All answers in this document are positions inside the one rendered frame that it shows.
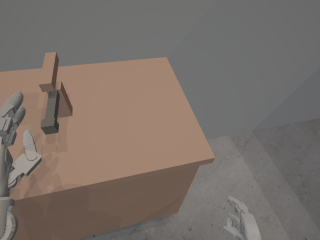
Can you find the robot right hand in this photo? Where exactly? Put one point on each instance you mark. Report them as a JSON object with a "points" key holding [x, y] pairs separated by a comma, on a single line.
{"points": [[245, 228]]}

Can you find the counter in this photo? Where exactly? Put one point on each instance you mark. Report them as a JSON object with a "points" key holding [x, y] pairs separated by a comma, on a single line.
{"points": [[127, 149]]}

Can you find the tap lever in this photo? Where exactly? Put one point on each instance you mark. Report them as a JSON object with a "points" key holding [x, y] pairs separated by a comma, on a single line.
{"points": [[49, 125]]}

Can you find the left robot forearm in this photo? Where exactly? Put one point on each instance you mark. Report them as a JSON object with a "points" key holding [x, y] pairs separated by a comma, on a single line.
{"points": [[8, 220]]}

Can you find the robot left hand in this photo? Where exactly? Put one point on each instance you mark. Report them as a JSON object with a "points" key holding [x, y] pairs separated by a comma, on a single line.
{"points": [[11, 115]]}

